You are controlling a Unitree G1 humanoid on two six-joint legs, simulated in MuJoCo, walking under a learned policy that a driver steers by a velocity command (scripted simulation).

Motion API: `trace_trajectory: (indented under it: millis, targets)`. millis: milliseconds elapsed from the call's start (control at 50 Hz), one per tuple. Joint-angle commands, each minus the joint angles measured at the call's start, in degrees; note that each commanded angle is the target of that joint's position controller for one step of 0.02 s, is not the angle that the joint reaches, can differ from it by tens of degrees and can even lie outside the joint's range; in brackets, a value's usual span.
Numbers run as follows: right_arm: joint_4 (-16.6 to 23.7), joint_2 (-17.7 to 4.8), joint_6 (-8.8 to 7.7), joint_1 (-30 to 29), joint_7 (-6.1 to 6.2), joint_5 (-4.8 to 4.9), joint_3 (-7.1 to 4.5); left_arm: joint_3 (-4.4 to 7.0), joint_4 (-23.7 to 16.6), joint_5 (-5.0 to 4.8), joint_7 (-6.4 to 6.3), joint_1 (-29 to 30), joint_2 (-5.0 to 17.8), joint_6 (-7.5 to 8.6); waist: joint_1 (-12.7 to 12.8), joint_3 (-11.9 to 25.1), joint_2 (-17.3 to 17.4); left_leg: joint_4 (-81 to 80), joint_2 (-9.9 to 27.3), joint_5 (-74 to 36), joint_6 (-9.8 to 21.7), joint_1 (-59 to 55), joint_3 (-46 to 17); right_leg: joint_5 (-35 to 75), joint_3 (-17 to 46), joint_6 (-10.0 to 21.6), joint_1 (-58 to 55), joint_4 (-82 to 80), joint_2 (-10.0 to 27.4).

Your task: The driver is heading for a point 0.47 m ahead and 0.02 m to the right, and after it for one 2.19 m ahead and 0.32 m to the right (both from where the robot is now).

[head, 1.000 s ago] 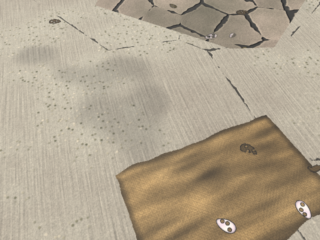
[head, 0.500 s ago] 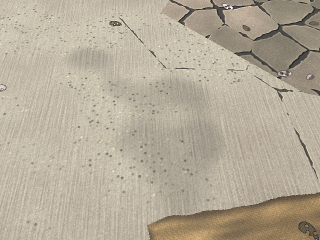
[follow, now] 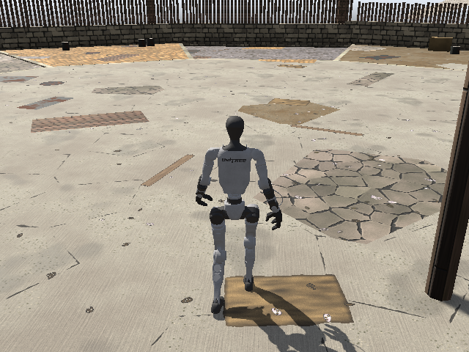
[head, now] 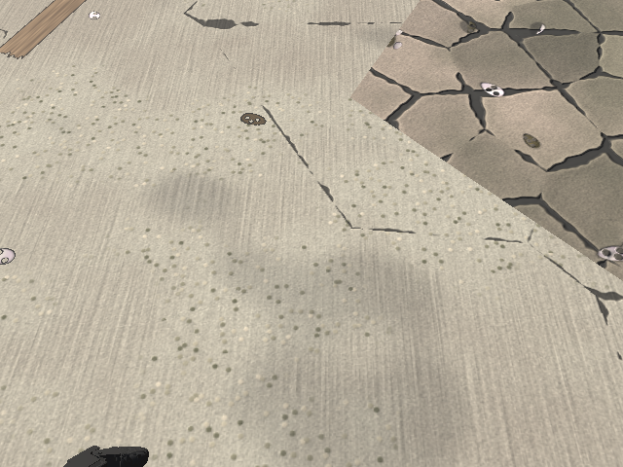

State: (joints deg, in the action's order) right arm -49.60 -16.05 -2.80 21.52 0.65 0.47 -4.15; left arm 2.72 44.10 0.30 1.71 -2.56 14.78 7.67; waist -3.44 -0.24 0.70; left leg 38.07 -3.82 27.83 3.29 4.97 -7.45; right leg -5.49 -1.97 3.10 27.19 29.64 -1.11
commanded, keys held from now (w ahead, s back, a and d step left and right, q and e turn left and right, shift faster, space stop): w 0.18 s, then no key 0.82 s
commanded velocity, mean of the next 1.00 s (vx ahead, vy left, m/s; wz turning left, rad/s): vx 0.21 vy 0.00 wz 0.03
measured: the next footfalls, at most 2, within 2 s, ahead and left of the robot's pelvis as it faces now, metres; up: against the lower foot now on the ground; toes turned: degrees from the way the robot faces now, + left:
left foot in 0.44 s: +0.39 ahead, +0.12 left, +0.00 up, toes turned +0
right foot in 0.74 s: +0.33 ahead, -0.13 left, +0.00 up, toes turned -1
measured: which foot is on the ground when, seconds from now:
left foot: up 0.00-0.42, down 0.44-1.00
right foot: down 0.00-0.44, up 0.46-0.72, down 0.74-1.00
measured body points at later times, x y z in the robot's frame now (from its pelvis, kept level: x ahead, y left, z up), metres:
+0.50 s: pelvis +0.24 +0.02 +0.00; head +0.27 +0.03 +0.45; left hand +0.27 +0.30 -0.14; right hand +0.44 -0.22 -0.08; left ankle +0.35 +0.12 -0.72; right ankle +0.11 -0.11 -0.69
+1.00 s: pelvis +0.31 +0.01 +0.01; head +0.32 +0.00 +0.46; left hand +0.36 +0.26 -0.13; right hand +0.40 -0.25 -0.13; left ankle +0.35 +0.12 -0.72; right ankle +0.29 -0.12 -0.72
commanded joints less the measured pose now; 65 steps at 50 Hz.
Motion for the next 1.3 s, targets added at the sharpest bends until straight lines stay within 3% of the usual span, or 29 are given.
trace_trajectory:
  millis: [20, 40, 60, 80, 100, 140, 180, 220, 280, 340, 380, 420, 440, 460, 480, 500, 520, 540, 560, 620, 680, 720, 740, 760, 780, 820, 900, 1040, 1300]
  targets:
    - [4.25, -6.01, -2.38, 3.55, -0.4, 1.27, -0.09, 3.31, 2.34, -1.41, 0.02, -21.69, 10.08, -0.43, 9.21, 17.21, -12.66, 36.64, 1.24, 4.75, -0.22, 37.58, -3.06, -16.7, 42.34, 14.41, -48.02, -11.29, 22.8]
    - [5.93, -7.96, -2.72, -2.62, -0.6, 1.7, -0.62, 2.58, 1.41, -1.33, -0.28, -17.19, 7.87, -0.81, 9.16, 8.82, -7.77, 36.74, 3.99, -0.79, -0.03, 40.43, -1.27, -15.9, 34.22, 11.77, -40.29, -12.66, 20.89]
    - [6.66, -7.28, -2.81, -5.79, -0.52, 1.12, -0.47, 2.14, 0.54, -0.59, -0.32, -13.49, 7.4, -1.16, 7.61, 4.55, -2.93, 34.27, 6.7, -5.53, -0.27, 38.53, 0.99, -9.82, 28.34, 10.71, -32.2, -14.19, 18.76]
    - [7.01, -6.49, -2.72, -7.04, -0.47, 0.19, -0.68, 1.75, 0.24, -0.06, -0.18, -11.42, 6.45, -1.27, 6.16, 1.61, -1.51, 30.87, 8.31, -8.26, -0.61, 36.94, 1.75, -4.81, 24.58, 10.52, -26.42, -15.94, 16.82]
    - [7.04, -5.69, -2.46, -5.82, -0.52, 0.1, -0.77, 1.56, 0.3, 0.46, -0.17, -10.69, 6.36, -1.14, 4.46, 1.62, -3.9, 28.87, 9.72, -9.65, -0.9, 33.71, 1.81, -0.73, 22.13, 10.58, -22.92, -17.03, 15.81]
    - [6.64, -3.93, -1.79, -4.27, -0.45, 0.24, -0.51, 1.51, 0.95, -0.08, -0.07, -10.93, 6.2, -0.87, 3.26, 1.72, -5.22, 24.65, 10.67, -10.31, -1.73, 31.55, 2.88, 3.83, 17.64, 10.86, -20.12, -19.15, 14.24]
    - [7.74, -3.06, -1.43, -7.08, -0.26, -0.13, -0.18, 1.96, 1.67, -0.38, -0.45, -11.8, 7.89, -0.82, 3.39, 0.65, -4.64, 19.46, 11.29, -13.8, -2.91, 33.39, 3.97, 8.04, 14.38, 11.2, -19.01, -20.88, 14.03]
    - [8.6, -2.23, -1.46, -10.14, -0.2, -0.6, 0.19, 2.15, 2.21, -0.23, -0.96, -11.95, 8.78, -1.31, 3.64, -0.2, -3.85, 11.63, 10.65, -19.53, -3.87, 32.1, 5.18, 21.1, 9.46, 10.13, -17.9, -20.09, 12.53]
    - [9.24, -0.87, -1.97, -14.4, -0.66, -0.55, 0.77, 2.09, 3.54, -0.55, -1.54, -14.36, 9.1, -2.17, 5.38, 1.15, -4.75, 0.09, 7.43, -30.61, -3.81, 25.22, 7.77, 29.3, 3.26, 7.31, -17.12, -17.92, 9.26]
    - [10.24, -1.6, -2.05, -17.72, -1.28, -0.42, 0.62, 1.85, 5.14, -0.95, -1.85, -16.54, 8.98, -3.11, 6.41, 1.72, -5.69, -5.63, 5.75, -33.83, -3.03, 23.12, 7.02, 27.08, 4.04, 6.5, -21.04, -15.04, 10.53]
    - [10.69, -3.16, -2.31, -17.91, -1.76, -0.73, 0.17, 1.98, 5.49, -1.16, -2.06, -15.65, 9.44, -3.73, 5.4, 2.14, -6.28, -8.43, 5.4, -30.9, -1.58, 21.8, 6.1, 25.84, 5.84, 5.58, -23.64, -11.41, 12.01]
    - [8.44, -5.13, -2.62, -11.72, -1.7, -1.53, -0.76, 1.93, 5.39, -1.33, -2.3, -13.74, 9.25, -4.16, 1.8, 4.76, -5.25, -13.88, 4.05, -34.95, 0.36, 12.95, 7.07, 25.87, 5.68, 3.34, -23.87, -3.9, 10.1]
    - [7.59, -8.63, -2.8, -7.98, -1.25, -2.06, -1.65, 1.46, 5.22, -0.43, -2.31, -15.55, 7.94, -3.91, 1.21, 8.52, -1.45, -12.85, 8.34, -54.88, 2.39, 3.47, 3.97, 20.09, 3.73, 0.77, -20.3, 3.75, 6.6]
    - [7.69, -11.0, -2.35, -4.97, -0.78, -3.37, -1.75, 0.03, 5.49, 0.75, -2.03, -22.16, 3.8, -3.26, 3.19, 16.48, 7.64, -7.19, 20.43, -75.08, 10.19, -14.7, -7.68, -2.21, 2.1, -2.67, -6.96, 17.91, 2.15]
    - [6.74, -6.69, -1.44, -2.96, -0.91, -2.53, -0.65, -0.88, 7.14, 0.02, -1.72, -25.69, 2.35, -3.46, 2.11, 23.56, 13.87, -8.65, 27.12, -75.75, 16.81, -19.28, -16.59, -33.48, 4.89, -4.9, -1.5, 28.98, -0.07]
    - [6.54, -4.52, -0.71, -3.83, -1.34, -1.17, 0.09, 0.33, 7.1, -0.92, -1.54, -22.89, 6.9, -4.32, 1.46, 21.04, 9.12, -11.06, 24.41, -61.92, 15.18, -14.57, -16.06, -36.46, 7.47, -5.35, 0.61, 32.58, 1.81]
    - [6.86, -4.27, -0.33, -7.9, -1.44, -0.73, 0.33, 0.68, 6.12, -1.37, -1.87, -18.92, 7.47, -5.35, 2.18, 14.76, 6.04, -13.59, 22.37, -50.71, 12.84, -8.3, -13.52, -34.1, 6.6, -5.77, 3.49, 33.28, 3.26]
    - [7.26, -3.78, -0.07, -11.89, -1.4, -0.87, 0.65, 0.8, 5.86, -1.06, -2.51, -16.43, 6.98, -6.55, 3.15, 10.27, 3.83, -16.56, 20.75, -40.74, 11.29, -1.02, -11.62, -31.39, 5.93, -6.2, 3.45, 31.12, 4.54]
    - [7.61, -4.19, 0.14, -15.23, -1.23, -1.33, 0.6, 1.01, 5.55, -0.57, -3.13, -15.53, 6.91, -7.74, 4.51, 7.59, 4.63, -19.42, 19.54, -33.14, 9.94, 6.18, -10.06, -27.91, 6.0, -6.55, 0.23, 27.87, 5.75]
    - [7.17, -4.5, 0.65, -19.12, -0.81, -2.43, 0.27, 0.66, 7.14, -0.03, -4.15, -18.03, 4.41, -9.13, 6.64, 6.44, 7.89, -23.23, 15.15, -23.5, 8.49, 16.92, -3.6, -20.17, 3.31, -6.58, -10.73, 18.1, 4.75]
    - [5.64, -3.68, 0.9, -19.13, -0.35, -1.58, 0.52, 0.59, 8.11, 0.3, -3.97, -17.63, 3.65, -9.07, 6.76, 6.85, 6.96, -23.35, 13.84, -12.5, 7.25, 18.57, -1.59, -9.32, 1.82, -5.14, -17.07, 7.83, 3.92]
    - [4.11, -2.3, 1.19, -17.55, -0.21, -1.1, 1.04, 0.62, 8.15, 1.35, -3.66, -16.73, 3.83, -8.98, 6.82, 4.87, 5.59, -23.08, 11.69, -0.4, 3.63, 20.84, -0.73, -5.3, 1.3, -3.53, -20.68, 1.11, 3.51]
    - [3.12, -1.63, 1.27, -16.07, -0.22, -1.23, 1.31, 0.67, 7.32, 1.8, -3.71, -15.56, 5.05, -8.89, 6.13, 2.28, 3.74, -22.03, 10.22, 3.4, 1.02, 21.64, -0.25, -5.67, 4.24, -2.18, -19.74, -2.77, 6.01]
    - [2.81, -2.35, 1.33, -14.38, -0.19, -1.33, 0.96, 1.35, 6.79, 1.18, -4.02, -13.94, 8.58, -8.82, 3.67, -0.72, -0.85, -20.25, 7.26, 2.31, -1.01, 20.17, 2.23, -13.19, 5.91, -0.72, -14.29, -4.73, 7.9]
    - [2.61, -2.4, 1.43, -14.64, 0.14, -1.29, 0.84, 1.45, 7.54, 0.66, -3.92, -12.88, 8.07, -8.45, 3.19, -2.34, -5.19, -17.58, 5.22, -3.31, -2.16, 14.27, 4.98, -23.04, 6.36, -0.21, -6.34, -7.19, 7.12]
    - [1.8, -2.14, 1.56, -14.37, 0.63, -1.18, 0.76, 0.61, 7.9, 0.97, -3.78, -10.82, 4.97, -7.21, 2.47, -2.55, -7.51, -14.0, 5.38, -10.69, -1.62, 8.14, 5.38, -22.85, 6.24, -2.13, -2.56, -9.9, 6.65]
    - [-0.53, -1.89, 1.66, -13.11, 0.62, -1.18, 0.64, 0.5, 9.32, 0.19, -3.59, -12.5, 4.75, -5.68, 3.18, -0.25, -4.36, -12.44, 5.63, -19.42, -0.64, 7.02, 5.52, -12.37, 5.08, -2.98, -7.77, -7.31, 5.79]
    - [-3.93, -1.99, 2.02, -12.92, 0.71, -0.59, 0.49, 0.3, 11.24, -0.12, -3.79, -14.11, 4.3, -6.1, 4.01, 1.7, -0.96, -10.8, 5.88, -28.62, -0.88, 5.09, 5.83, -2.33, 3.58, -2.55, -12.06, -4.81, 4.75]
    - [-8.81, -2.56, 3.22, -13.53, 1.56, -0.32, 0.45, -0.05, 13.95, -0.09, -3.78, -14.1, 2.86, -6.78, 3.63, 0.19, -1.01, -10.97, 6.05, -29.32, -1.29, 3.78, 5.83, -0.33, 2.35, -2.68, -13.41, -5.71, 3.7]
